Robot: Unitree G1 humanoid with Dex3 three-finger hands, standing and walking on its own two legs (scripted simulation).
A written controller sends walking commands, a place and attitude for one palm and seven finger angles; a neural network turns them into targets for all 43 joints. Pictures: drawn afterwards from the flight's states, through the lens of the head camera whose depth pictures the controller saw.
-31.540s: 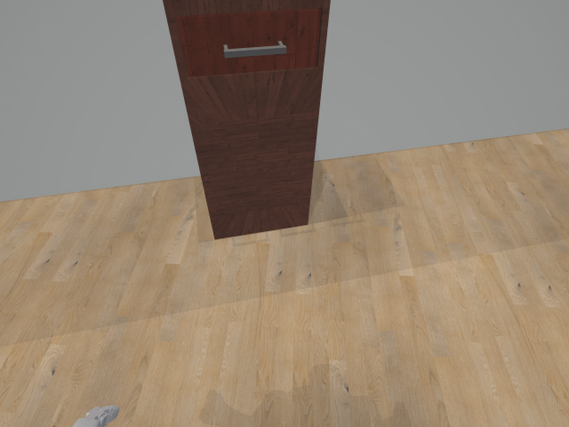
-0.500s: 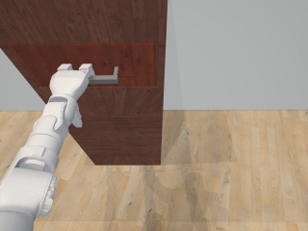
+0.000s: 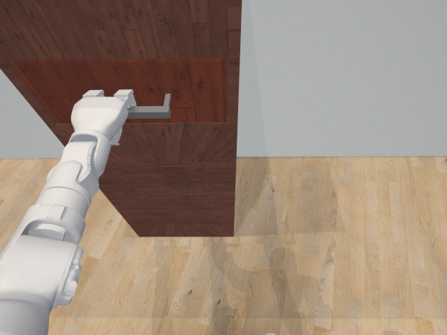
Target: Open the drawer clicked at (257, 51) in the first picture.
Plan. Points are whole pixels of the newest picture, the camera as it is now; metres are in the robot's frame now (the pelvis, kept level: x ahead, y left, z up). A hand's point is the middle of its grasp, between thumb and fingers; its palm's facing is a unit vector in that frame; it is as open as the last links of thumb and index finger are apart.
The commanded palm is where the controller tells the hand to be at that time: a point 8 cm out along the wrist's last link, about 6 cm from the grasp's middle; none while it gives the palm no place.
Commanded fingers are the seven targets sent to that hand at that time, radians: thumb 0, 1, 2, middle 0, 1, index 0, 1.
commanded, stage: close the thumb around the handle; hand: left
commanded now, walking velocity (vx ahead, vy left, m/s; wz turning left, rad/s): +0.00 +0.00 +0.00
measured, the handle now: (127, 105) +0.52 +0.19 +0.09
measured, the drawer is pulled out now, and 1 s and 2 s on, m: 0.00 0.02 0.06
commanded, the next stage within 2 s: pull the drawer open in 0.12 s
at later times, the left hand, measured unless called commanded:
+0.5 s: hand (112, 137) +0.47 +0.22 +0.07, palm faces -0.01 -0.03 -1.00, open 5.3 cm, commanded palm +0.42 +0.23 +0.12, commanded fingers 0.00 0.90 0.90 -0.40 -1.35 -0.40 -1.35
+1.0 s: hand (107, 140) +0.46 +0.22 +0.07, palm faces -0.06 -0.01 -1.00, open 5.2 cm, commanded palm +0.44 +0.23 +0.12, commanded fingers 0.00 0.90 0.90 -0.40 -1.35 -0.40 -1.35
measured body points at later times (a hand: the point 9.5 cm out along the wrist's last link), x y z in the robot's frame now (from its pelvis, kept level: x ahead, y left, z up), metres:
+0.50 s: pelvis +0.01 +0.01 +0.00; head +0.08 -0.01 +0.45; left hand +0.46 +0.22 +0.12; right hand +0.06 -0.27 -0.13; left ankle -0.04 +0.09 -0.72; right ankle +0.00 -0.11 -0.72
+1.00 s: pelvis +0.02 +0.00 +0.00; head +0.08 -0.01 +0.45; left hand +0.46 +0.22 +0.12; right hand +0.12 -0.26 -0.13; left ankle -0.04 +0.09 -0.72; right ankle +0.00 -0.11 -0.72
